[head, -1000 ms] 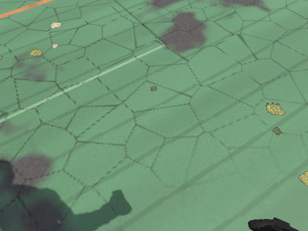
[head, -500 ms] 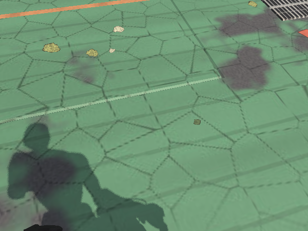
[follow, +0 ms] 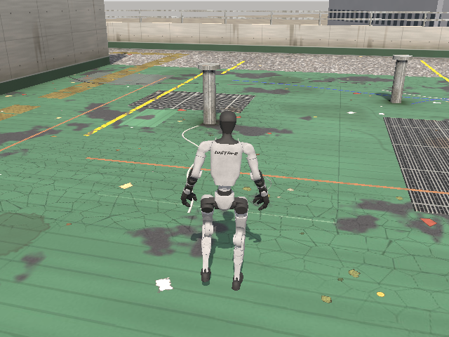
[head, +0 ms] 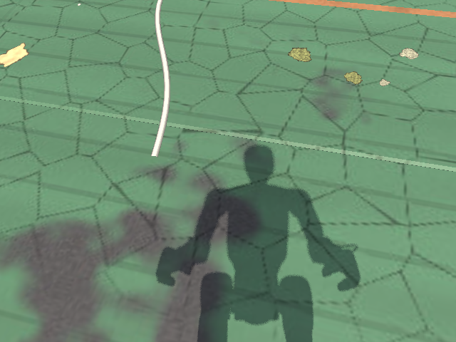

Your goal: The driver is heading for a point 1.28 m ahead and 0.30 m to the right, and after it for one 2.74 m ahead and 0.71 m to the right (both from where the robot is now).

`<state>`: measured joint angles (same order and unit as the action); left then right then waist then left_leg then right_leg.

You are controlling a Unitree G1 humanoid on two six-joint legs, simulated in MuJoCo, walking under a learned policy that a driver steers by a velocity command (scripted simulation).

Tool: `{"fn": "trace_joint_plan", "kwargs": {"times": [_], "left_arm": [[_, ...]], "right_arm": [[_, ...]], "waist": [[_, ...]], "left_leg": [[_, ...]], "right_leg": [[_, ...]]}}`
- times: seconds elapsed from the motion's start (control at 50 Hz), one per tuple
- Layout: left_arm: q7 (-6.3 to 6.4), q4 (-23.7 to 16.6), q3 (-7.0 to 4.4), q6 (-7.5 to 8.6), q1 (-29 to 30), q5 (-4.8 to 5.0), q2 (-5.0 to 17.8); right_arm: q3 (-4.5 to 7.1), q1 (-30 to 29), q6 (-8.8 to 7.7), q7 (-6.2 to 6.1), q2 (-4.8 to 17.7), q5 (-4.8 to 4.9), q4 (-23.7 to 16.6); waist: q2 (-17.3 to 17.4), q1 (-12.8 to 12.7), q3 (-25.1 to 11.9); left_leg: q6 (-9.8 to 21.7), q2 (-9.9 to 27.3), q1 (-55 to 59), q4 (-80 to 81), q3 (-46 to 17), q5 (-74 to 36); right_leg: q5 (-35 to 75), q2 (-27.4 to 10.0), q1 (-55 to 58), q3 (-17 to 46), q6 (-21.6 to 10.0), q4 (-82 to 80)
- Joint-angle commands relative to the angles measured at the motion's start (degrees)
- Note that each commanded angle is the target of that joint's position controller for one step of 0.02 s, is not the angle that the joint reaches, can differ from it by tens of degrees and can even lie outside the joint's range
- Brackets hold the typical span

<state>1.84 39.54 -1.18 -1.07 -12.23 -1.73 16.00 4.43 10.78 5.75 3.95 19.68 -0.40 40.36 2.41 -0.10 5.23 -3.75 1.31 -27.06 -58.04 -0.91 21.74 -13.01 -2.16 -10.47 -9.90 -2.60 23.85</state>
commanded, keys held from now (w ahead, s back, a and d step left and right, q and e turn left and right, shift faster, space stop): q+shift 0.06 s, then e+shift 0.92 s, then q+shift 0.02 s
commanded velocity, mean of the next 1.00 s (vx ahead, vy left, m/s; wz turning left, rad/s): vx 0.00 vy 0.00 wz -0.41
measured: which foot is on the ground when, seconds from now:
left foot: up 0.00-0.14, down 0.16-0.68, up 0.70-1.00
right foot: down 0.00-0.16, up 0.18-0.66, down 0.68-1.00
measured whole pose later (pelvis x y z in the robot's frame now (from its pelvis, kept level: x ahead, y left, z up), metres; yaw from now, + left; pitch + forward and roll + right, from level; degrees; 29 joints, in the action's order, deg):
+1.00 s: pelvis -0.02 +0.00 +0.00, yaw -30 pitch +2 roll +2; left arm -0.6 36.0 -4.7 -3.5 -13.9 -0.5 18.9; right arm 2.6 8.7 3.0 -0.6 18.0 -1.8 39.8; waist 1.4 -1.1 3.6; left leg -3.8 0.3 -30.3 -52.9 -4.6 19.4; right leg -12.2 7.4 -16.0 9.5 -5.1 27.4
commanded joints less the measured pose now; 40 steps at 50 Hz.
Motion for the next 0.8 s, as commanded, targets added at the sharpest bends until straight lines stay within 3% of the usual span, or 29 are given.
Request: {"fn": "trace_joint_plan", "kwargs": {"times": [0.02, 0.06, 0.1, 0.12, 0.14, 0.16, 0.18, 0.2, 0.22, 0.24, 0.26, 0.28, 0.3, 0.36, 0.4, 0.46, 0.56, 0.6, 0.64, 0.66, 0.68, 0.7, 0.72, 0.76, 0.78, 0.8], "left_arm": [[-0.43, -3.06, -3.42, 0.9, -1.14, -0.2, 10.2], [-1.02, -3.09, -3.83, 1.0, -0.92, -0.05, 10.65], [-1.44, -1.73, -4.1, 0.98, -3.59, 0.36, 11.53], [-1.59, -1.28, -4.05, 0.68, -3.47, 0.92, 11.63], [-1.75, -0.83, -3.76, 0.15, -2.75, 1.7, 11.09], [-2.2, -0.4, -2.68, -0.14, -5.59, 1.94, 7.88], [-2.98, -3.66, -0.08, -0.36, -7.59, 1.16, -0.43], [-2.27, -1.39, -0.9, -1.69, -4.8, 0.7, 3.55], [-2.63, -0.7, -0.99, -2.23, -4.8, 1.97, 3.48], [-2.82, 0.18, -1.59, -2.21, -4.91, 2.27, 4.9], [-2.85, 1.22, -2.73, -2.16, -5.85, 1.48, 7.52], [-2.89, 2.65, -3.56, -2.2, -8.44, 0.75, 9.2], [-2.9, 3.37, -3.92, -2.24, -9.65, 0.85, 9.37], [-3.01, 3.09, -3.99, -2.97, -8.77, 1.56, 6.79], [-3.28, 1.9, -4.09, -3.4, -6.68, 1.26, 5.95], [-4.02, -0.23, -3.94, -3.68, -4.23, 0.87, 4.51], [-5.16, -3.67, -3.73, -3.92, -2.1, 1.25, 3.38], [-5.35, -4.81, -3.95, -3.93, -1.66, 1.63, 3.68], [-5.32, -5.4, -4.22, -3.73, -2.7, 1.51, 3.75], [-4.94, -4.67, -4.52, -3.14, -5.47, 1.06, 4.56], [-3.9, -3.73, -6.09, -2.29, -9.53, 0.08, 10.8], [-3.3, -4.23, -8.3, -1.97, -11.56, 1.01, 19.77], [-3.02, -4.36, -8.29, -1.9, -12.79, 1.58, 17.21], [-2.13, -5.73, -6.64, -2.58, -4.12, 1.33, 13.03], [-1.8, -6.75, -6.15, -2.62, -0.55, 1.89, 11.7], [-1.81, -7.35, -5.75, -2.53, 1.2, 1.85, 10.64]], "right_arm": [[0.32, -4.24, -0.59, 0.55, 2.55, 0.28, -6.38], [0.18, -4.8, -0.5, 0.5, 2.07, 0.57, -7.18], [-0.07, -4.76, -0.72, -0.05, 1.56, 0.32, -7.51], [-0.11, -2.61, -1.05, -0.54, 1.38, -0.06, -6.79], [-0.26, 1.33, -1.8, -1.27, 1.3, -0.84, -5.16], [0.18, 3.84, -2.75, -2.18, 4.21, -2.07, -4.07], [0.28, 0.75, -3.68, -2.89, 9.3, -1.26, -6.07], [-1.01, 2.91, -4.2, -3.76, 3.77, -0.41, -4.81], [-2.86, -0.94, -4.42, -4.26, -0.04, -0.71, -3.71], [-3.09, -4.95, -4.29, -4.84, -0.16, -0.95, -3.51], [-2.66, -6.58, -4.16, -5.64, 1.69, -0.93, -3.42], [-2.18, -6.06, -3.93, -6.24, 3.07, -0.58, -3.22], [-2.15, -5.27, -3.64, -6.38, 3.06, -0.32, -3.24], [-2.25, -5.71, -3.56, -6.71, 1.51, -0.56, -3.7], [-2.28, -5.22, -3.77, -7.07, 0.7, -0.98, -3.31], [-1.97, -3.5, -4.41, -7.19, 0.54, -1.4, -2.32], [-0.85, -3.28, -5.47, -5.77, 2.3, -1.72, -1.88], [-0.24, -3.14, -5.64, -4.95, 3.48, -1.41, -1.89], [0.38, -3.19, -5.48, -4.12, 4.57, -0.49, -1.85], [0.72, -2.23, -5.16, -3.75, 4.64, -0.09, -1.29], [0.46, -0.21, -4.8, -3.2, 2.84, 0.02, -1.72], [-0.78, -5.49, -4.13, -3.33, -0.47, -0.74, -7.37], [-0.61, -7.12, -3.42, -3.96, 1.77, -2.1, -6.82], [-0.48, -4.7, -4.02, -4.29, 1.89, -0.86, -5.28], [-0.17, -4.25, -4.34, -4.49, 2.83, -1.52, -5.08], [-0.06, -2.33, -4.28, -4.5, 3.29, -2.19, -4.0]], "waist": [[-11.54, -1.74, -6.61], [-12.22, -1.61, -7.4], [-13.72, -2.27, -8.19], [-13.21, -1.0, -8.62], [-10.45, 1.62, -9.2], [-1.36, 2.09, -11.64], [15.71, -0.51, -12.8], [5.65, 3.94, -15.1], [6.14, 0.94, -10.98], [7.29, -0.29, -6.6], [9.05, -0.95, -4.82], [9.69, -1.03, -4.69], [7.4, -0.92, -5.66], [4.15, -0.46, -5.06], [4.88, 0.25, -3.59], [4.55, 0.91, -3.73], [5.37, 0.53, -6.25], [5.6, 0.31, -7.14], [4.01, -1.23, -8.04], [0.26, -3.17, -8.88], [-13.77, -4.64, -8.37], [-23.63, -4.93, -6.48], [-11.71, -6.56, -8.29], [-7.7, -1.89, -4.15], [-8.39, -0.65, -4.18], [-8.57, 0.07, -5.72]], "left_leg": [[1.26, 0.76, -0.84, 6.19, 3.21, 1.13], [2.46, -0.11, 4.27, 11.27, 5.57, 2.08], [3.9, -2.45, 8.82, 18.06, 5.33, 4.35], [4.92, -3.44, 12.16, 24.13, 4.82, 2.23], [5.79, -3.81, 18.66, 35.6, 4.16, -7.08], [6.75, 3.61, 29.28, 43.07, -5.5, -14.19], [13.28, 22.31, 33.62, 41.31, -23.69, -39.89], [18.16, 22.22, 26.25, 38.9, -15.85, -44.71], [17.32, 18.4, 22.92, 39.4, -9.63, -42.88], [15.03, 15.11, 19.93, 40.51, -5.14, -38.26], [13.4, 12.74, 20.59, 40.38, -2.41, -38.57], [13.56, 12.22, 21.15, 39.25, -0.06, -44.3], [13.83, 13.0, 21.87, 38.78, 0.93, -45.84], [14.64, 14.46, 21.71, 40.32, 2.71, -35.01], [15.03, 15.01, 21.8, 41.58, 3.12, -27.47], [15.76, 16.83, 23.74, 41.33, 3.44, -24.57], [14.83, 19.07, 21.2, 37.81, 7.08, -27.77], [13.56, 20.1, 20.68, 35.65, 8.1, -27.79], [10.54, 20.05, 18.63, 30.53, 10.61, -24.94], [7.2, 18.02, 14.71, 24.39, 12.95, -18.67], [2.78, 11.77, 4.48, 8.92, 17.13, -3.58], [-0.91, -0.06, -11.74, -1.68, 10.65, 19.27], [-0.87, 1.39, -13.66, -8.76, 2.1, 17.24], [0.11, 2.85, -12.81, -6.84, -0.96, 4.78], [0.29, 2.54, -11.62, -5.66, -0.87, 0.79], [0.19, 1.66, -9.62, -6.53, -0.57, -1.57]], "right_leg": [[24.78, -15.7, 7.82, 6.64, -8.26, -4.18], [25.88, -16.08, 6.03, 3.73, -6.98, -2.09], [29.57, -15.87, 4.95, 4.68, -6.82, 0.99], [30.08, -15.45, 4.0, 4.76, -6.17, 3.58], [27.78, -14.26, 0.84, 3.49, -3.96, 7.38], [15.44, -11.27, -7.28, 0.99, -0.31, 14.95], [-21.29, -2.76, -20.02, -1.95, 4.07, 22.79], [-21.95, -4.0, -12.26, 7.33, 4.18, 25.85], [-19.64, -3.15, -10.46, 9.64, 3.82, 25.71], [-16.59, -1.78, -11.05, 10.62, 3.61, 25.8], [-13.61, -0.29, -12.88, 9.85, 3.49, 28.13], [-12.45, 0.89, -13.84, 8.95, 3.68, 32.7], [-12.34, 1.42, -14.52, 9.04, 3.88, 36.49], [-11.23, 0.85, -17.65, 8.59, 5.15, 41.54], [-10.01, 0.15, -19.81, 7.97, 5.77, 39.92], [-9.93, -1.06, -20.73, 7.48, 5.8, 34.2], [-12.04, -1.22, -13.06, 4.55, 2.97, 23.84], [-12.42, -0.85, -10.44, 3.43, 1.8, 20.22], [-9.04, 0.14, -5.31, 2.53, 0.37, 12.69], [-2.35, 0.65, 0.47, 4.73, -0.73, 5.31], [6.19, -7.85, 7.0, 20.52, -3.52, -5.39], [25.56, -19.85, 8.17, 43.56, -13.57, -6.45], [22.51, -19.19, 10.43, 38.98, -15.98, -5.68], [11.33, -12.04, 4.63, 30.68, -12.38, -6.5], [11.98, -9.31, 3.64, 28.9, -10.71, -6.41], [16.21, -7.36, 3.11, 27.09, -10.16, -5.54]]}}
Next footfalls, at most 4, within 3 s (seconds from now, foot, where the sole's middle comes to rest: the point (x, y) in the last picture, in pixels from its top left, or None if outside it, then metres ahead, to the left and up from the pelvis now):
0.16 left None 0.03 0.12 -0.78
0.68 right None -0.01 -0.08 -0.78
1.20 left None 0.11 0.06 -0.78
1.48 right None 0.04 -0.14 -0.78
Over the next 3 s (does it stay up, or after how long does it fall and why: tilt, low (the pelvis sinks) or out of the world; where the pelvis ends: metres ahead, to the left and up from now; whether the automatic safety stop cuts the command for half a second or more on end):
stays up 1.28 -0.04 -0.01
